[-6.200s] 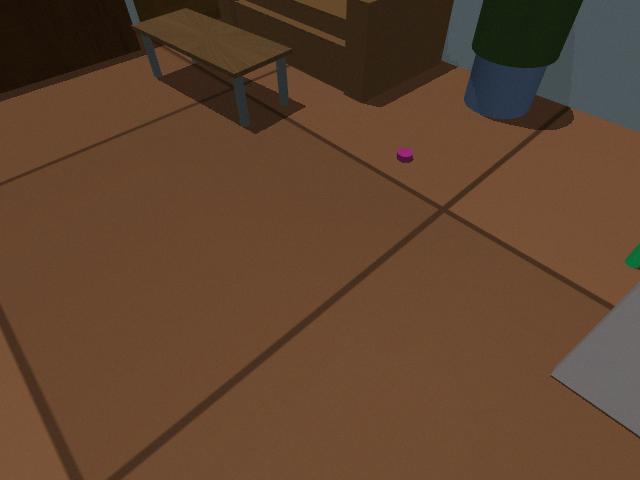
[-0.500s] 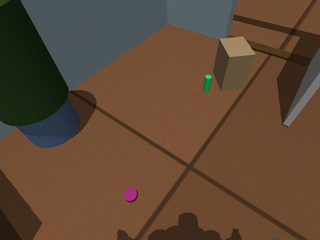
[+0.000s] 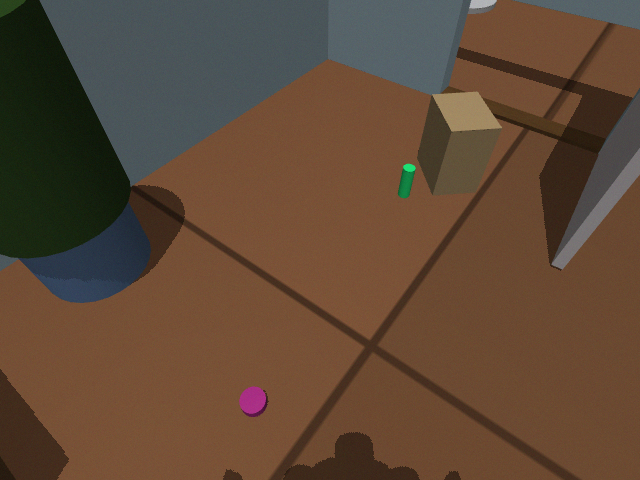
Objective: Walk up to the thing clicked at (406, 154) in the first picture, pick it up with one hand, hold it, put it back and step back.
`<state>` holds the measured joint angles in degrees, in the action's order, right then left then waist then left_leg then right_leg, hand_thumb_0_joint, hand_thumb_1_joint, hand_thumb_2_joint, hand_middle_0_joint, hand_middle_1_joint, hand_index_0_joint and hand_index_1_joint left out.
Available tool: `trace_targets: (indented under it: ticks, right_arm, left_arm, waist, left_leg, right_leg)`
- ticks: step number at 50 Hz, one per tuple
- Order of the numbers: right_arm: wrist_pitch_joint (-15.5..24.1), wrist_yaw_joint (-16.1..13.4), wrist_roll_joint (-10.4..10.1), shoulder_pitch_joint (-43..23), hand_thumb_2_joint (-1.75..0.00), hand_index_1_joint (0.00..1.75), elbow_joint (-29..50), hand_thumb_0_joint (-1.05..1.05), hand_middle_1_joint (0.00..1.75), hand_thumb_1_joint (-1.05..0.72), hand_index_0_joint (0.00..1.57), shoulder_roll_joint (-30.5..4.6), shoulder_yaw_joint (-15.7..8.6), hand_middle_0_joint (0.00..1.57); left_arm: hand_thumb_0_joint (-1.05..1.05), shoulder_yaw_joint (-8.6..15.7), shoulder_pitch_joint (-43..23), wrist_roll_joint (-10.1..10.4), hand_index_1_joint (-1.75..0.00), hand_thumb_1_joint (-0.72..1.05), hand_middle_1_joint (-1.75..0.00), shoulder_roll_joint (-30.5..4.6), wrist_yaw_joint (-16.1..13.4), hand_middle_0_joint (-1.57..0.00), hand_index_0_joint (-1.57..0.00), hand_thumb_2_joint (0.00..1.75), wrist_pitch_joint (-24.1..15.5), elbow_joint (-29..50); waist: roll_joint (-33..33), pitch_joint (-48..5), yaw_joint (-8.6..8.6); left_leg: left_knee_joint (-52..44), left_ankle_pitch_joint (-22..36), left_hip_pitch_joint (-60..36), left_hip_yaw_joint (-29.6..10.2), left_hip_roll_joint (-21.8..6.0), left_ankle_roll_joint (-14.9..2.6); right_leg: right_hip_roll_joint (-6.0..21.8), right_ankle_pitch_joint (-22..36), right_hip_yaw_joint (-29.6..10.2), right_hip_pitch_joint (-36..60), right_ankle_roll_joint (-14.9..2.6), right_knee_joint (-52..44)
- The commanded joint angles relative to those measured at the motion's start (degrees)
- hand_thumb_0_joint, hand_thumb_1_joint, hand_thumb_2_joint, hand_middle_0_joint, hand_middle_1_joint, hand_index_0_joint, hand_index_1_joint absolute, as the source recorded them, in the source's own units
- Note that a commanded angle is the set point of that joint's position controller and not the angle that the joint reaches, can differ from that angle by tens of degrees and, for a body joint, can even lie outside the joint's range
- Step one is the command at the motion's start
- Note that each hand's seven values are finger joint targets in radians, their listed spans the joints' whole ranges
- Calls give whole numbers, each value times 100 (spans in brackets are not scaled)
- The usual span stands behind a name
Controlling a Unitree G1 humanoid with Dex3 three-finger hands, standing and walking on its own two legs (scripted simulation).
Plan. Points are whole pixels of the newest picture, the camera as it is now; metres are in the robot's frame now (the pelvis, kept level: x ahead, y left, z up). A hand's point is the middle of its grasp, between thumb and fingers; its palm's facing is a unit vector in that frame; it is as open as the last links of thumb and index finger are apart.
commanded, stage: walk up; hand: left
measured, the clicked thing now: (253, 401) +0.46 +0.23 -0.76
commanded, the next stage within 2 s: stand in 0.56 s
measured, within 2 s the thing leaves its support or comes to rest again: neither
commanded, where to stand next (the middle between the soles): +0.08 -0.01 m, yaw +0 degrees
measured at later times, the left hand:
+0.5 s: hand out of the picture +0.09 +0.25 -0.16, palm faces -0.01 -0.94 -0.33, open 7.4 cm
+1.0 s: hand out of the picture +0.10 +0.24 -0.15, palm faces -0.02 -0.94 -0.33, open 7.4 cm
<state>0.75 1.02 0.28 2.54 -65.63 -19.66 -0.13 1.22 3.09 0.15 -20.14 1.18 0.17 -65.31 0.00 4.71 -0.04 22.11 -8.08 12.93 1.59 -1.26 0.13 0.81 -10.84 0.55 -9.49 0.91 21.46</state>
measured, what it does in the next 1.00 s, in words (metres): stands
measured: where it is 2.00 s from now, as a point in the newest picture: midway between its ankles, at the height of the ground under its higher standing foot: outside the picture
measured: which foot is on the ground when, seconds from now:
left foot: down 0.00-1.00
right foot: down 0.00-1.00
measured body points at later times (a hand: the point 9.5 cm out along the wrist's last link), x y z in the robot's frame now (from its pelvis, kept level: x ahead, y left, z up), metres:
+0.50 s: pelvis +0.00 +0.00 +0.00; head +0.03 +0.00 +0.45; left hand +0.09 +0.30 -0.13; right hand +0.11 -0.30 -0.13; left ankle +0.04 +0.12 -0.74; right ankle +0.01 -0.13 -0.74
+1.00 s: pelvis +0.03 -0.01 +0.00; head +0.04 -0.01 +0.45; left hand +0.10 +0.29 -0.13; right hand +0.10 -0.31 -0.13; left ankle +0.04 +0.12 -0.74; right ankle +0.01 -0.13 -0.74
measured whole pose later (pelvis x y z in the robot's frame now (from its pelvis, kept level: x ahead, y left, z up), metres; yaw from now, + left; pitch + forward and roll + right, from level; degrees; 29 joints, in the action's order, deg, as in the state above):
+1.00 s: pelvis +0.03 -0.01 +0.00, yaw +0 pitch -1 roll +0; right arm 0.8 0.8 1.0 5.2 -66.2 -19.7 -0.3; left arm 0.6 6.2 -0.6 -19.6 0.8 -0.8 -64.8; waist -0.2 2.4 -0.5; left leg 18.4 -8.4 8.5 1.3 -1.1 0.7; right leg 0.9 -11.8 0.9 -5.3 0.5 18.5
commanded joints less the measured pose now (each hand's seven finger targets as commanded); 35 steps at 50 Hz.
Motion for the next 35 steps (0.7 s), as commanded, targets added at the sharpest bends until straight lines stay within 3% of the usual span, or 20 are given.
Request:
trace_targets:
  ticks: [1,9,19,27,28,35]
  right_arm:
    - [134,-103,-44,-293,-90,30,372,0,30,-90,20,-1252,-245,20]
    - [104,-96,-39,-334,-90,30,413,0,30,-90,20,-1226,-260,20]
    - [79,-80,-20,-398,-90,30,437,0,30,-90,20,-1235,-259,20]
    - [73,-74,-23,-248,-90,30,426,0,30,-90,20,-1191,-250,20]
    - [79,-79,57,-205,-90,30,371,0,30,-90,20,-1199,-246,20]
    - [113,-82,55,-155,-90,30,337,0,30,-90,20,-1210,-251,20]
  left_arm:
    - [0,191,-190,8,-30,90,-30,-1172,-109,-20,-20,90,-134,280]
    - [0,186,-161,-16,-30,90,-30,-1161,-124,-20,-20,90,-150,293]
    - [0,174,-66,-40,-30,90,-30,-1145,-118,-20,-20,90,-133,298]
    - [0,206,-109,-57,-30,90,-30,-1166,-131,-20,-20,90,-164,339]
    - [0,143,-26,-82,-30,90,-30,-1066,-119,-20,-20,90,-182,318]
    - [0,146,40,-81,-30,90,-30,-1160,-130,-20,-20,90,-215,319]
  waist:
    - [-77,-891,-20]
    - [-8,-945,-22]
    - [-94,-690,7]
    - [6,-791,-47]
    - [-26,-983,-47]
    - [6,-484,-21]
  left_leg:
    - [-423,478,-496,-697,-703,-76]
    - [-392,724,-608,-621,-686,-80]
    - [-661,-160,-434,-734,-666,-73]
    - [-510,236,-521,-667,-629,-58]
    - [-622,-126,-626,-667,-644,-79]
    - [-769,-183,-383,-759,-637,-93]
  right_leg:
    - [636,608,-569,162,-206,-347]
    - [656,812,-522,274,-177,-404]
    - [602,379,-541,107,-173,-474]
    - [636,435,-558,186,-181,-575]
    - [686,-26,-580,240,-172,-653]
    - [658,-135,-551,95,-181,-652]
